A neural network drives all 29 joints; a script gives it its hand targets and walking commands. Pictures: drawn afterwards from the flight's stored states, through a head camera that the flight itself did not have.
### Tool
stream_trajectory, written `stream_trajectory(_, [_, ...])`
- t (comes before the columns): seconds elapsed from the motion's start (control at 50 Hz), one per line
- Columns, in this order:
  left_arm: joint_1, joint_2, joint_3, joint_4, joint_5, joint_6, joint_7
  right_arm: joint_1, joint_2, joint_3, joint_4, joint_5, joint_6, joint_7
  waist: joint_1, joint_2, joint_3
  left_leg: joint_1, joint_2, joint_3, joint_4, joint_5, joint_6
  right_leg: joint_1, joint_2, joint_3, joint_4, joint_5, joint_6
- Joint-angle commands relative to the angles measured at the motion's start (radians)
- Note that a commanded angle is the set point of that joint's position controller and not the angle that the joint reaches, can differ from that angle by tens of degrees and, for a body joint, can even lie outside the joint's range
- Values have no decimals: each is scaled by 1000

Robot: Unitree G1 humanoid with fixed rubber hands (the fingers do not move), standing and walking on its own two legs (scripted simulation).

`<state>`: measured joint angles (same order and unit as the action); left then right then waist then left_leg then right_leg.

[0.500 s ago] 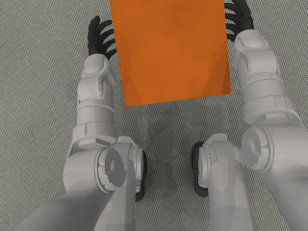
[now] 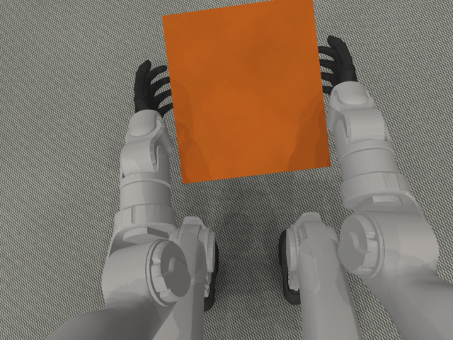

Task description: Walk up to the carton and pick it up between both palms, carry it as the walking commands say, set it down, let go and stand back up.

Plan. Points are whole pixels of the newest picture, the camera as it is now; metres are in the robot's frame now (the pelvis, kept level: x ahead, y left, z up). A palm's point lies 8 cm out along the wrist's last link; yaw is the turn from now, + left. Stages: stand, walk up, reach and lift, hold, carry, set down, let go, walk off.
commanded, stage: reach and lift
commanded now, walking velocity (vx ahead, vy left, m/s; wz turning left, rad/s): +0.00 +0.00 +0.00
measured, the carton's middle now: (244, 104) +0.52 -0.01 -0.14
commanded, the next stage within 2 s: none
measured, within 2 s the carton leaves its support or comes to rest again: neither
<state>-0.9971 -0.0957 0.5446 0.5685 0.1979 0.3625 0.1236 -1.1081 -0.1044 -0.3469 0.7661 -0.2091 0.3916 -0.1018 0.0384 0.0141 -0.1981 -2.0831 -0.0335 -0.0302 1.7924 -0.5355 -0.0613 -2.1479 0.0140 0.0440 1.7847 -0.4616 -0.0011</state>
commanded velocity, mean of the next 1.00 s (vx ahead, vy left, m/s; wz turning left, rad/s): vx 0.00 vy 0.00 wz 0.00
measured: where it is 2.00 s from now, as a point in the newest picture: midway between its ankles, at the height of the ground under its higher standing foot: (248, 282)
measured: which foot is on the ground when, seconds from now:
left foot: down 0.00-1.00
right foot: down 0.00-1.00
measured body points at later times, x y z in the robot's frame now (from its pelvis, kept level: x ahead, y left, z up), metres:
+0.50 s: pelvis +0.01 +0.00 +0.06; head +0.24 -0.03 +0.44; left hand +0.48 +0.14 +0.01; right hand +0.50 -0.17 -0.01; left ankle +0.10 +0.14 -0.44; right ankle +0.11 -0.12 -0.44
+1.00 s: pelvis +0.03 +0.00 +0.12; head +0.22 -0.03 +0.53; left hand +0.46 +0.15 +0.08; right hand +0.48 -0.17 +0.07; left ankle +0.10 +0.14 -0.44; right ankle +0.11 -0.12 -0.44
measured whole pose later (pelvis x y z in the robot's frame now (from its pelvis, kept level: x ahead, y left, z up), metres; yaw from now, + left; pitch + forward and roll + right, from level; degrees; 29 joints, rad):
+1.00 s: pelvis +0.03 +0.00 +0.12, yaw -2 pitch +40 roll +2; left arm -0.72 -0.17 0.53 0.51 0.25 0.37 0.07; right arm -0.83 0.01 -0.40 0.70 -0.27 0.38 -0.07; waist 0.05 0.00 -0.29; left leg -1.60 -0.02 -0.04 1.39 -0.48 -0.05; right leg -1.65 0.02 0.04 1.38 -0.42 0.00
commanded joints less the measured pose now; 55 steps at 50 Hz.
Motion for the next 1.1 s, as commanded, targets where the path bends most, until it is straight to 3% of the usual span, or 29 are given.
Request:
stream_trajectory(0.0, [-670,-905,-562,58,-158,5,-339,-574,1029,436,-37,172,-46,338,0,-111,-1059,418,-143,122,-190,229,41,806,138,-89,-174,234,3])
stream_trajectory(0.24, [-623,-931,-556,64,-142,11,-347,-520,1061,410,-12,147,-39,346,5,-102,-1002,498,-142,117,-279,189,39,852,142,-86,-268,171,2])
stream_trajectory(0.56, [-498,-976,-582,61,-130,10,-359,-404,1106,426,-30,130,-43,355,1,-87,-997,612,-140,98,-391,250,35,979,145,-70,-384,237,4])
stream_trajectory(0.84, [-412,-992,-596,43,-118,12,-362,-327,1128,430,-30,124,-40,369,8,-87,-904,760,-136,77,-518,230,40,1063,143,-66,-509,197,0])
stream_trajectory(1.08, [-293,-1029,-626,30,-100,7,-380,-215,1160,448,-53,112,-48,382,5,-66,-869,884,-130,57,-628,329,41,1189,138,-46,-619,302,-4])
